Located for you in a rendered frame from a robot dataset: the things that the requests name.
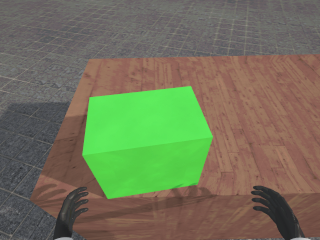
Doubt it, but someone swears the robot left hand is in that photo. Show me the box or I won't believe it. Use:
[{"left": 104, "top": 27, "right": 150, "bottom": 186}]
[{"left": 53, "top": 186, "right": 89, "bottom": 240}]

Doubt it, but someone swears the robot right hand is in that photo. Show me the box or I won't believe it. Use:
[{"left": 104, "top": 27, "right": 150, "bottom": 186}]
[{"left": 251, "top": 185, "right": 306, "bottom": 240}]

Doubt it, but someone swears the pedestal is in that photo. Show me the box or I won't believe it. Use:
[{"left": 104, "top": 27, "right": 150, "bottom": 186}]
[{"left": 30, "top": 54, "right": 320, "bottom": 240}]

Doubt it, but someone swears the carton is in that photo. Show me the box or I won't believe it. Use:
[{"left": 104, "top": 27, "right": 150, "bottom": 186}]
[{"left": 82, "top": 86, "right": 213, "bottom": 199}]

